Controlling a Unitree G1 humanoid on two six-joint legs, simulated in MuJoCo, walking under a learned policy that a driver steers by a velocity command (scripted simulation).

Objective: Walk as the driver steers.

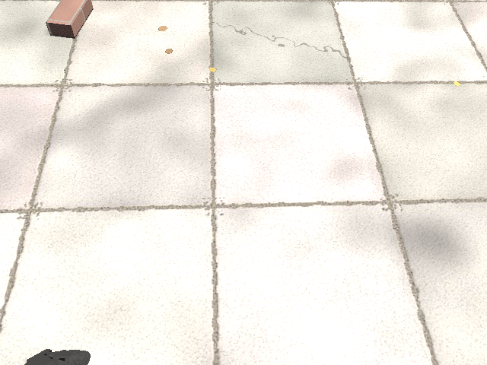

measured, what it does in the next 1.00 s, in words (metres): walks ahead, turning left: right foot, then left foot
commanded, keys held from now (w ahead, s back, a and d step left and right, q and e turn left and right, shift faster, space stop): q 0.38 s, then w+q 0.60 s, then q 0.02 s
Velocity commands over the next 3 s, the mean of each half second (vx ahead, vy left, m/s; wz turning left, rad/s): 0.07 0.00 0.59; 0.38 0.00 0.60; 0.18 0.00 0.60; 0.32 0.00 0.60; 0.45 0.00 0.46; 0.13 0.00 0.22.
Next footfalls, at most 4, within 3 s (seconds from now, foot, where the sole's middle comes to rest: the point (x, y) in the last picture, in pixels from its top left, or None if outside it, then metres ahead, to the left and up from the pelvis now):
0.14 right None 0.19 -0.14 -0.78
0.58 left None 0.06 0.10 -0.78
1.02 right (212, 352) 0.46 0.07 -0.78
1.46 left None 0.35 0.33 -0.78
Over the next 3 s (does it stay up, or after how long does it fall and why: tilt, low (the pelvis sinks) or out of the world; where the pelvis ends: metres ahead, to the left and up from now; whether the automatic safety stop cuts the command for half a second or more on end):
stays up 0.52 0.66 -0.01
